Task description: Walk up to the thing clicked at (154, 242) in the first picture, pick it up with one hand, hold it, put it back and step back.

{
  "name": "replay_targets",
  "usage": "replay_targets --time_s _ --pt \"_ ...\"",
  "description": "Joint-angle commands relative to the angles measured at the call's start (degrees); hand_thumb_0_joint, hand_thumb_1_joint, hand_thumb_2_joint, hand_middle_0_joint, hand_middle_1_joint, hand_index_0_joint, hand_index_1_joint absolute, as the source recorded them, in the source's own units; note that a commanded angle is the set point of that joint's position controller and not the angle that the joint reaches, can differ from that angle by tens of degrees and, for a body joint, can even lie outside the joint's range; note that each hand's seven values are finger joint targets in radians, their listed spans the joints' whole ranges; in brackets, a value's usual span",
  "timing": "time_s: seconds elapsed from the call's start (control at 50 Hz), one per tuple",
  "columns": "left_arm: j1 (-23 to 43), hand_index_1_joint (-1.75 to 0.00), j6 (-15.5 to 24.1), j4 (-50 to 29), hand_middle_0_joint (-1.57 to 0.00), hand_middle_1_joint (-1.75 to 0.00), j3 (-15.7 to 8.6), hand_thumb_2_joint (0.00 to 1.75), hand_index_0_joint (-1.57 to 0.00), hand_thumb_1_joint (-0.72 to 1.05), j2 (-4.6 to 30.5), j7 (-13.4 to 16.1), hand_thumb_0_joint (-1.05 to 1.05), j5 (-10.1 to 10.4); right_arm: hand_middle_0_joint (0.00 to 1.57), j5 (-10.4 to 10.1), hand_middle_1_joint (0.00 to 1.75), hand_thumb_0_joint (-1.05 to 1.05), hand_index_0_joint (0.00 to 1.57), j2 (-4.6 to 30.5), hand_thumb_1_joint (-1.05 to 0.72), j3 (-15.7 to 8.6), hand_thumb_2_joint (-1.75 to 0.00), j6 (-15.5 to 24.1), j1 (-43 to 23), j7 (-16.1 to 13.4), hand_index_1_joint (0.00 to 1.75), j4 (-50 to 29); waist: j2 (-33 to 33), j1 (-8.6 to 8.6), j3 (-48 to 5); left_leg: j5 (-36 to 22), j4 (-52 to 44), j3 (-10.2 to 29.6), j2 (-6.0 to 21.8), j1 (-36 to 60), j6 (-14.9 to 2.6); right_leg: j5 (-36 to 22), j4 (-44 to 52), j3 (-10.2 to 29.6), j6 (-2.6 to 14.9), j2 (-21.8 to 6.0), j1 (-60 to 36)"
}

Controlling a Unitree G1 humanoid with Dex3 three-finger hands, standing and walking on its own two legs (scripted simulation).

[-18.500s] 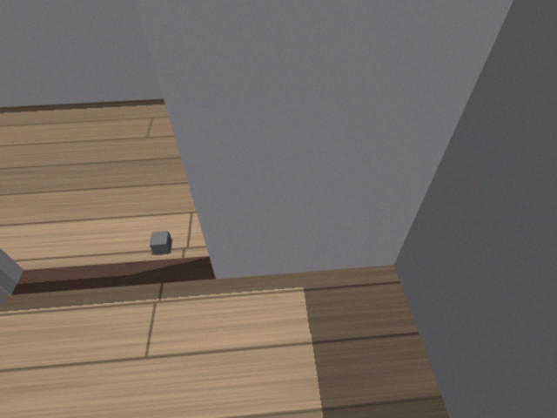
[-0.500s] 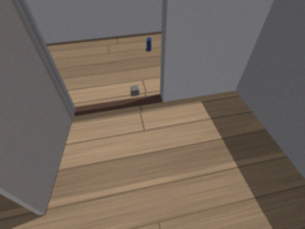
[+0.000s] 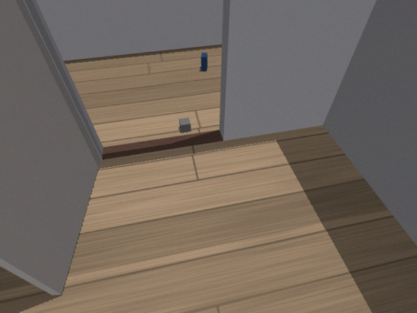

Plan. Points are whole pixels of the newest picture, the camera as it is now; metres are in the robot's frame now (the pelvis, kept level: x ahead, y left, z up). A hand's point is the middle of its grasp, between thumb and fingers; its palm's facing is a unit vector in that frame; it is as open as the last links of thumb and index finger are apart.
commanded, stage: stand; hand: left
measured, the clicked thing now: (185, 125) +1.47 +0.19 -0.75
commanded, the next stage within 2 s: walk up in 0.06 s
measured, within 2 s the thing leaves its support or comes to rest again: neither
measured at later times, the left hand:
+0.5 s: hand out of the picture +0.16 +0.22 -0.14, palm faces +0.00 -0.90 -0.43, open 7.4 cm
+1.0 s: hand (130, 220) +0.40 +0.24 -0.16, palm faces -0.06 -0.94 -0.34, open 7.4 cm
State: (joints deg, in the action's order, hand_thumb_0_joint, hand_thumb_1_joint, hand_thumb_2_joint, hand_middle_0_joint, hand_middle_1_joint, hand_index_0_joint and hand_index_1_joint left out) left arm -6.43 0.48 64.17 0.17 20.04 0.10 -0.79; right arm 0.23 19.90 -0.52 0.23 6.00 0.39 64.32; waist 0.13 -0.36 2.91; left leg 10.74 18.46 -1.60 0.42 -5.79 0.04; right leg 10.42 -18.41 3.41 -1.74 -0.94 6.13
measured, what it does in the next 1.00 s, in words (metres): walks ahead: right foot, then left foot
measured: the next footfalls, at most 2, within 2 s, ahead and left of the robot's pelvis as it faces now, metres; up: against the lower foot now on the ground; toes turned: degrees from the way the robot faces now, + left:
right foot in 0.36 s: +0.17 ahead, -0.19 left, +0.00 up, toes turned -7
left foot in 0.80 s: +0.41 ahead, +0.08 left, +0.00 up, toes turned +6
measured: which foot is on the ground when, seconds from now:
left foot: down 0.00-0.36, up 0.38-0.78, down 0.80-1.00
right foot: down 0.00-0.10, up 0.12-0.34, down 0.36-0.84, up 0.86-1.00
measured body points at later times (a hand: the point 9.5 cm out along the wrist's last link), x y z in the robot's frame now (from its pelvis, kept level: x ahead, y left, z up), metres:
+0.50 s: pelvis +0.10 -0.07 -0.02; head +0.09 -0.10 +0.43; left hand +0.16 +0.26 -0.11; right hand +0.14 -0.41 -0.15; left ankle +0.09 +0.06 -0.69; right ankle +0.13 -0.18 -0.75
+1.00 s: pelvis +0.34 -0.04 -0.01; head +0.36 -0.02 +0.44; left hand +0.40 +0.28 -0.14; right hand +0.42 -0.36 -0.11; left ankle +0.37 +0.08 -0.75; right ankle +0.32 -0.19 -0.68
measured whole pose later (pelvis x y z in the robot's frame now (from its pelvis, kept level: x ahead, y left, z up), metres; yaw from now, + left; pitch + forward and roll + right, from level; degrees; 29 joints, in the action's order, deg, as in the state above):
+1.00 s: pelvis +0.34 -0.04 -0.01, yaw -1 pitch -2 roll +0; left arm -16.2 3.2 53.0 -2.6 25.0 -2.8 0.1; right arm 0.2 21.7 -3.6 4.2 14.0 3.4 48.9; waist 3.2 -0.5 4.4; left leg 13.6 29.5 -6.2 2.7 -13.7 -1.1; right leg 20.7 -60.7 2.2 1.8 -2.7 24.8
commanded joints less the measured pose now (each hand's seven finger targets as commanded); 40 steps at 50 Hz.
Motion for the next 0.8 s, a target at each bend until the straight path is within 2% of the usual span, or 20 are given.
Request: replay_targets --time_s 0.0,0.02,0.04,0.06,0.08,0.1,0.12,0.22,0.26,0.3,0.32,0.34,0.36,0.38,0.42,0.46,0.56,0.7,0.74,0.78 --pt "1.4 -0.30 1.3 -3.2 -0.20 -0.30 -2.1 0.90 -0.20 0.90 12.4 0.6 0.00 0.2 0.20 0.2 0.30 0.00 0.20 12.4 -0.90 -2.3 -0.90 1.4 -2.3 -0.6 0.30 -3.0 0.1 0.03 -4.5 -7.9 -2.6 5.4 7.3 2.2 -1.18 -9.2 2.8 3.6 2.55 -6.0 1.1" --pt "1.6 -0.30 1.3 -3.2 -0.20 -0.30 -2.1 0.90 -0.20 0.90 12.2 0.6 0.00 0.2 0.20 0.2 0.30 0.00 0.20 12.6 -0.90 -2.4 -0.90 1.4 -2.3 -0.6 0.30 -3.0 0.0 -0.06 -4.3 -7.5 -2.5 5.5 7.2 1.9 -1.16 -9.2 2.8 3.5 2.55 -6.0 0.6" --pt "-0.9 -0.30 2.0 -6.8 -0.20 -0.30 -5.4 0.90 -0.20 0.90 17.4 -1.2 0.00 -1.0 0.20 1.3 0.30 0.00 0.20 18.4 -0.90 -6.2 -0.90 2.4 1.9 0.8 0.30 -6.2 -0.8 -0.79 -10.9 23.3 1.1 6.6 6.3 5.3 -5.31 18.7 -3.2 2.6 4.44 -2.2 2.7" --pt "1.5 -0.30 1.8 -7.0 -0.20 -0.30 -5.6 0.90 -0.20 0.90 16.8 -1.9 0.00 -1.5 0.20 1.8 0.30 0.00 0.20 19.5 -0.90 -7.2 -0.90 2.6 4.8 1.3 0.30 -4.8 -3.8 -2.60 -6.4 35.1 -2.7 10.8 8.9 7.5 -7.10 26.0 -8.6 0.8 4.38 -1.1 14.6" --pt "6.3 -0.30 1.7 -8.9 -0.20 -0.30 -5.7 0.90 -0.20 0.90 15.3 -2.5 0.00 -1.7 0.20 1.8 0.30 0.00 0.20 20.7 -0.90 -8.4 -0.90 2.6 7.0 1.5 0.30 -4.8 -9.1 -5.06 0.1 38.9 -9.1 18.6 15.3 8.4 -10.12 20.6 -18.1 -3.5 3.08 0.9 25.5" --pt "8.1 -0.30 1.8 -10.7 -0.20 -0.30 -5.9 0.90 -0.20 0.90 15.2 -2.7 0.00 -2.1 0.20 1.8 0.30 0.00 0.20 21.6 -0.90 -9.1 -0.90 2.9 8.1 1.6 0.30 -5.9 -10.2 -5.76 5.1 37.1 -13.3 25.4 22.9 7.3 -13.89 18.7 -26.7 -2.2 2.65 -1.0 33.6" --pt "8.0 -0.30 2.2 -11.0 -0.20 -0.30 -5.9 0.90 -0.20 0.90 15.3 -2.9 0.00 -1.8 0.20 1.9 0.30 0.00 0.20 20.6 -0.90 -9.0 -0.90 3.4 8.1 1.6 0.30 -6.5 -5.4 -4.92 6.3 32.6 -13.4 26.5 23.8 6.6 -15.04 17.3 -28.7 0.5 2.79 -2.8 35.0" --pt "1.2 -0.30 2.6 -10.9 -0.20 -0.30 -6.6 0.90 -0.20 0.90 15.1 -5.4 0.00 -1.1 0.20 2.2 0.30 0.00 0.20 19.2 -0.90 -8.7 -0.90 3.8 1.5 2.4 0.30 -11.6 -11.3 -0.79 1.3 24.7 -11.2 10.4 15.1 -0.6 -11.03 11.3 -20.7 -3.6 1.55 -3.7 20.1" --pt "-3.3 -0.30 2.8 -9.9 -0.20 -0.30 -7.2 0.90 -0.20 0.90 14.8 -5.3 0.00 -0.9 0.20 2.2 0.30 0.00 0.20 18.7 -0.90 -8.6 -0.90 3.6 -1.0 2.7 0.30 -12.7 -11.4 2.08 0.5 22.6 -7.1 6.4 13.4 -7.9 -9.47 6.6 -15.9 -5.4 2.06 -3.3 8.4" --pt "-13.5 -0.30 3.1 -6.3 -0.20 -0.30 -8.1 0.90 -0.20 0.90 15.6 -4.4 0.00 -1.0 0.20 2.3 0.30 0.00 0.20 16.6 -0.90 -7.9 -0.90 3.0 -3.2 2.7 0.30 -13.8 -4.3 7.24 -2.5 25.6 6.7 0.7 9.3 -18.6 -7.42 0.8 -11.9 -8.9 2.31 -0.5 -8.6" --pt "-20.4 -0.30 3.7 -4.4 -0.20 -0.30 -9.5 0.90 -0.20 0.90 18.6 -3.4 0.00 -1.3 0.20 2.8 0.30 0.00 0.20 13.1 -0.90 -6.6 -0.90 2.7 -0.9 2.6 0.30 -14.0 6.8 10.07 -5.9 27.9 22.3 -2.3 5.1 -28.3 -6.02 8.4 -11.4 -6.7 2.66 -0.5 -21.0" --pt "-26.1 -0.30 4.0 -4.7 -0.20 -0.30 -11.0 0.90 -0.20 0.90 23.6 -2.3 0.00 -2.0 0.20 2.3 0.30 0.00 0.20 8.8 -0.90 -4.8 -0.90 2.7 -0.3 2.7 0.30 -15.5 22.0 12.96 -3.9 29.5 42.9 -1.7 -3.3 -39.1 -4.08 31.1 0.3 13.1 5.15 -11.2 -19.7" --pt "-19.5 -0.30 4.4 -8.4 -0.20 -0.30 -10.2 0.90 -0.20 0.90 25.6 -2.1 0.00 -1.9 0.20 1.0 0.30 0.00 0.20 11.8 -0.90 -5.5 -0.90 2.3 0.5 2.5 0.30 -16.2 15.5 9.37 -1.5 23.2 49.7 7.9 -4.0 -37.3 -2.72 49.3 15.8 38.2 10.60 -24.3 -6.7" --pt "-10.3 -0.30 4.6 -11.8 -0.20 -0.30 -9.6 0.90 -0.20 0.90 26.1 -2.2 0.00 -0.9 0.20 0.8 0.30 0.00 0.20 16.5 -0.90 -6.7 -0.90 2.3 0.9 2.4 0.30 -14.9 8.2 4.87 4.8 17.3 50.5 12.2 1.0 -35.5 -2.58 50.5 17.4 38.8 13.42 -25.6 2.1" --pt "-3.9 -0.30 5.1 -13.4 -0.20 -0.30 -8.7 0.90 -0.20 0.90 21.5 -2.0 0.00 -0.4 0.20 0.1 0.30 0.00 0.20 18.0 -0.90 -7.0 -0.90 2.6 6.6 2.8 0.30 -11.6 5.5 0.63 5.7 9.6 46.1 10.7 4.1 -31.3 -1.69 34.7 13.6 21.9 12.03 -18.2 4.3" --pt "-4.2 -0.30 5.3 -13.5 -0.20 -0.30 -8.1 0.90 -0.20 0.90 19.2 -1.9 0.00 0.1 0.20 0.1 0.30 0.00 0.20 17.1 -0.90 -7.0 -0.90 2.3 11.1 3.3 0.30 -9.6 6.9 -0.41 3.6 5.9 41.6 9.4 4.0 -25.4 -0.59 25.6 12.5 11.9 10.83 -15.1 7.2" --pt "-6.5 -0.30 6.2 -14.6 -0.20 -0.30 -8.9 0.90 -0.20 0.90 19.8 -1.6 0.00 -0.1 0.20 1.0 0.30 0.00 0.20 16.0 -0.90 -7.3 -0.90 2.0 7.1 4.9 0.30 -13.0 5.3 1.22 5.1 1.2 31.4 7.9 4.1 -29.1 1.41 23.8 13.4 6.4 12.54 -15.3 4.3" --pt "-9.7 -0.30 5.8 -15.1 -0.20 -0.30 -8.9 0.90 -0.20 0.90 19.9 -2.2 0.00 -0.4 0.20 1.5 0.30 0.00 0.20 14.0 -0.90 -6.9 -0.90 2.9 0.1 5.7 0.30 -17.1 3.6 3.37 3.5 -2.1 15.8 -0.8 5.8 -21.2 -0.78 7.1 6.4 -2.0 11.84 -13.6 -0.8" --pt "-10.1 -0.30 5.4 -15.1 -0.20 -0.30 -8.3 0.90 -0.20 0.90 19.9 -2.1 0.00 -0.1 0.20 1.6 0.30 0.00 0.20 13.7 -0.90 -7.2 -0.90 3.3 1.7 5.2 0.30 -16.8 3.1 2.17 2.0 -0.3 13.3 -3.2 3.8 -15.4 -1.79 -4.4 -0.2 -4.0 11.56 -13.3 -0.2" --pt "-11.4 -0.30 4.9 -15.9 -0.20 -0.30 -6.6 0.90 -0.20 0.90 16.7 -1.9 0.00 0.0 0.20 2.2 0.30 0.00 0.20 17.2 -0.90 -8.8 -0.90 4.1 15.2 3.9 0.30 -13.4 -5.1 -4.31 -5.7 3.4 10.4 -3.6 0.6 5.5 -4.93 -16.6 -24.2 -9.2 8.94 -7.7 7.3"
